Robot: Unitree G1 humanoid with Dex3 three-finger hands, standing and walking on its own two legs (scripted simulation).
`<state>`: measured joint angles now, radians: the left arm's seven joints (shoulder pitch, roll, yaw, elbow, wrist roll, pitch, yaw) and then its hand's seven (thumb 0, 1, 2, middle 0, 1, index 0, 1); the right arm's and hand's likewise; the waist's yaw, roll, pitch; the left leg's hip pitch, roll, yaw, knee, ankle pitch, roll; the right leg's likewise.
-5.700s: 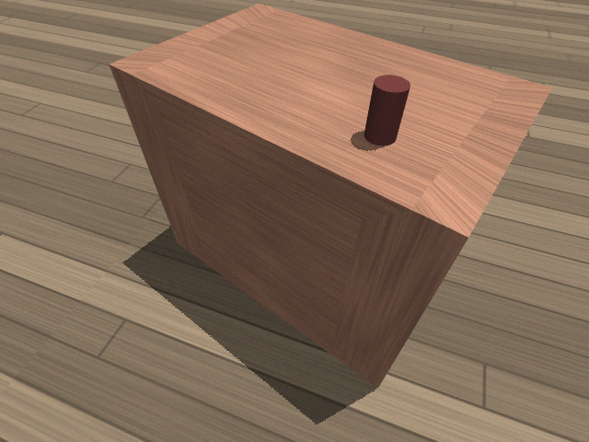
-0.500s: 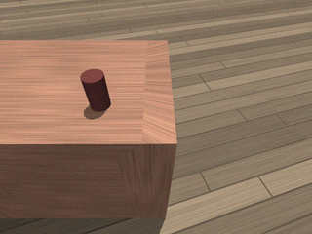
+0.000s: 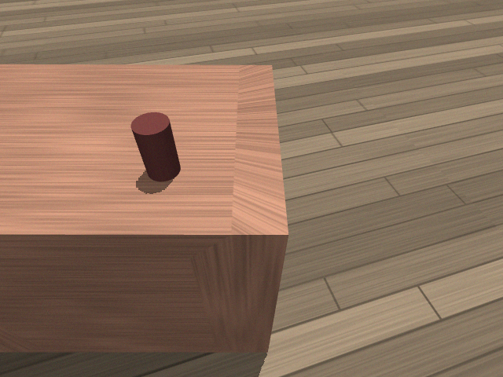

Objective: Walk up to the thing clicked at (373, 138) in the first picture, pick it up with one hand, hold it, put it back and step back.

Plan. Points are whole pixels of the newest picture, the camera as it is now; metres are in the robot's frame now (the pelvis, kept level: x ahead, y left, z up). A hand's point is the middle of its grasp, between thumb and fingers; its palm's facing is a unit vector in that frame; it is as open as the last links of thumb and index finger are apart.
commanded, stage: stand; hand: left
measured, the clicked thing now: (157, 148) +0.51 +0.20 +0.08
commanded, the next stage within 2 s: rise first in 0.72 s
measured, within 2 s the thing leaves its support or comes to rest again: neither
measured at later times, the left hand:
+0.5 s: hand out of the picture +0.07 +0.25 -0.16, palm faces -0.02 -0.94 -0.34, open 7.4 cm
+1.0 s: hand out of the picture +0.15 +0.24 -0.14, palm faces +0.15 -0.94 -0.30, open 9.5 cm
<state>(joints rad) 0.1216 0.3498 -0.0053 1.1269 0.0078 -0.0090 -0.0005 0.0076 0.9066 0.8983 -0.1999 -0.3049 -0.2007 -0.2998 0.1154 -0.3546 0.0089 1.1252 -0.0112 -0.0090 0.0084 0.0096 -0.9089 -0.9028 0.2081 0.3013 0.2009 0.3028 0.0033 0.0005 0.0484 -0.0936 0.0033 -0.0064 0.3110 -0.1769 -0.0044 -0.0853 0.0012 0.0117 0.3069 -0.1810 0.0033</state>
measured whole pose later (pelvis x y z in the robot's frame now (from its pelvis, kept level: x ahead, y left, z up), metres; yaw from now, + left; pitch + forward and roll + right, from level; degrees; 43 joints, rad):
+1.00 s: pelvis -0.01 +0.00 -0.01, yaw +0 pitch +0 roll +0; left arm 0.07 0.31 0.07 0.88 -0.08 -0.08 0.06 0.01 0.66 0.66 -0.12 -0.17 -0.11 -0.17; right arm 0.05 -0.30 -0.05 0.95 0.07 -0.09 -0.05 0.01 -0.67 -0.66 0.11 0.16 0.11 0.16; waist 0.01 0.00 0.07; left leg -0.24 0.00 -0.01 0.45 -0.22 0.00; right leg -0.22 0.00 0.01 0.44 -0.22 0.00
